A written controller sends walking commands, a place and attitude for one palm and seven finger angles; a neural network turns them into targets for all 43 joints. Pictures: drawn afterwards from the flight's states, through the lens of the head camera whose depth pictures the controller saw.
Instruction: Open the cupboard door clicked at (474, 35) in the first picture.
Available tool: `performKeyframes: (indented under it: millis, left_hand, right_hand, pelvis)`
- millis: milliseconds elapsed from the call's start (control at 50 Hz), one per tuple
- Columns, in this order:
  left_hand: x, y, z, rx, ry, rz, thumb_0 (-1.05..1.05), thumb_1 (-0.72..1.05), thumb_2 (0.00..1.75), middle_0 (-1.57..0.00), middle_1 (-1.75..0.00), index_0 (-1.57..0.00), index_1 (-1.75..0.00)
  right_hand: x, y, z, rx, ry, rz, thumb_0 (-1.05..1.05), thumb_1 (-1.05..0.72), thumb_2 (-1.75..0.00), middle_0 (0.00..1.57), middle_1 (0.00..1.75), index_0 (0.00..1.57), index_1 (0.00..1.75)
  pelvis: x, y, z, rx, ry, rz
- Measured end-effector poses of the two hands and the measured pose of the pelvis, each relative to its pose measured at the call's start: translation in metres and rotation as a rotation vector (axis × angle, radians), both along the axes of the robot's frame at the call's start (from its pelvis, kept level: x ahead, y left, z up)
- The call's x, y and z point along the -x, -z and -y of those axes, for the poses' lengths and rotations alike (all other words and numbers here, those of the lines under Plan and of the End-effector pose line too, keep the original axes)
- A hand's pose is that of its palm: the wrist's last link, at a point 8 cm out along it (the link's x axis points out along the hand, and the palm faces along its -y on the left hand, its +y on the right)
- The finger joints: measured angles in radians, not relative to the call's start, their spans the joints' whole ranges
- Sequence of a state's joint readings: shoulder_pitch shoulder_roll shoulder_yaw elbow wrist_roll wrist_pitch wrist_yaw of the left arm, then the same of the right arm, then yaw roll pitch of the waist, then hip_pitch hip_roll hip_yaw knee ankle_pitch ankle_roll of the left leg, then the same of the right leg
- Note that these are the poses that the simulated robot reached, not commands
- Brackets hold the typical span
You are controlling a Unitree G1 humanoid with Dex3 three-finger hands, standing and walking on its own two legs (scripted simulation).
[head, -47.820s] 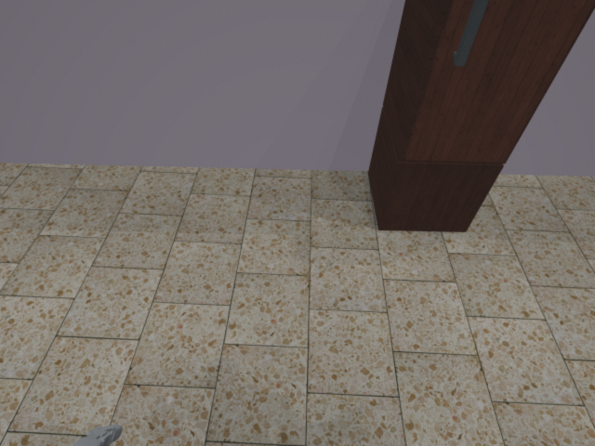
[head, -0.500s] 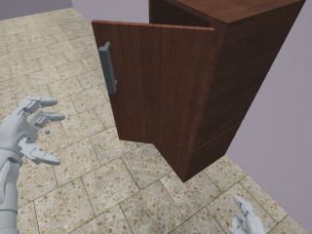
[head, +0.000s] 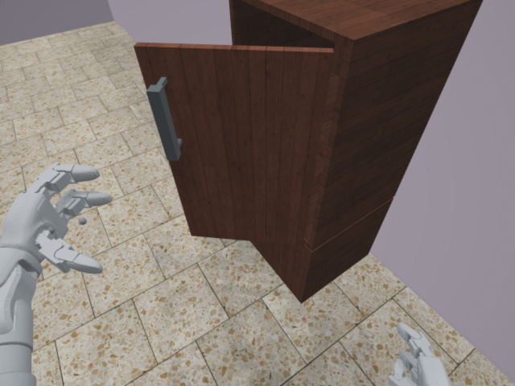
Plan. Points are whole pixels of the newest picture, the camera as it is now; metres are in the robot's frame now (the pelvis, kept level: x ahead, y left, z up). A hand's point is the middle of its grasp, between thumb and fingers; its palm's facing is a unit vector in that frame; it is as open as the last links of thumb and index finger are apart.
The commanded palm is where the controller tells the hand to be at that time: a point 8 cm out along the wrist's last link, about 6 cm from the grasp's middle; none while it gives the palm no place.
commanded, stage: raise the hand with hooked fingers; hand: left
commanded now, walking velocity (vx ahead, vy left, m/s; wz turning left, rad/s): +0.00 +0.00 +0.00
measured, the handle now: (168, 120) +0.58 +0.23 +0.11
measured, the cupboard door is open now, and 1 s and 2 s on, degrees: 48 48 48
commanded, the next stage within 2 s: move the hooked fingers beside the handle in 0.02 s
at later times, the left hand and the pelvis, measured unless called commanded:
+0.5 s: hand (100, 189) +0.35 +0.27 +0.14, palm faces +0.00 -1.00 -0.01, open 14.0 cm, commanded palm +0.32 +0.32 +0.13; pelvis -0.01 -0.01 -0.01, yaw +0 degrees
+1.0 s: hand (117, 162) +0.42 +0.27 +0.13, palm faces -0.03 -1.00 +0.00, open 14.0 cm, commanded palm +0.40 +0.33 +0.13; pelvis +0.00 +0.01 -0.01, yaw -1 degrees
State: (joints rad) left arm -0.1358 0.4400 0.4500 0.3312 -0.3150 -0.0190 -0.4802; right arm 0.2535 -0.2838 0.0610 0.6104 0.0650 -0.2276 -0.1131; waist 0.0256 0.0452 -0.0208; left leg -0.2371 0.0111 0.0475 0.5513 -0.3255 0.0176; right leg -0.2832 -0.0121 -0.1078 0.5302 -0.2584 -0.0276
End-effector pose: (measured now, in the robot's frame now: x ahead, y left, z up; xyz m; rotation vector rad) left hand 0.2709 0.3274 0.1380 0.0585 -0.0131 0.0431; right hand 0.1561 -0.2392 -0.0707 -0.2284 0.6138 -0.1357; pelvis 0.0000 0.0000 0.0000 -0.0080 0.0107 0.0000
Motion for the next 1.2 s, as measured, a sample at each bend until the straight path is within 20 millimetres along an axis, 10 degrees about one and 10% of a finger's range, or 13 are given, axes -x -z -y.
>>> performKeyframes:
  millis: [260,700,1200]
  left_hand:
    - [-0.002,0.007,-0.003,0.026,-0.027,-0.023,-0.01,-0.5,0.3,-0.31,-1.2,-0.3,-1.2]
    - [-0.082,0.006,-0.001,0.047,0.035,-0.006,-0.01,-0.5,0.3,-0.3,-1.2,-0.3,-1.2]
    - [-0.156,0.011,-0.015,0.053,0.053,-0.042,-0.01,-0.5,0.3,-0.3,-1.2,-0.3,-1.2]
  right_hand:
    - [0.003,0.004,0.007,0.003,-0.004,-0.013,0.01,-0.9,-0.9,0.2,0.3,0.2,0.3]
    - [0.078,0.024,0.031,0.049,0.115,-0.242,0.01,-0.9,-0.9,0.2,0.3,0.2,0.3]
    - [0.113,0.032,0.016,0.074,0.165,-0.438,0.0,-0.9,-0.9,0.2,0.3,0.2,0.3]
  pelvis:
    - [0.006,0.002,0.009,-0.003,-0.005,-0.004]
    - [0.004,0.006,0.0,-0.004,0.023,-0.084]
    - [-0.001,0.011,-0.017,0.012,0.026,-0.176]
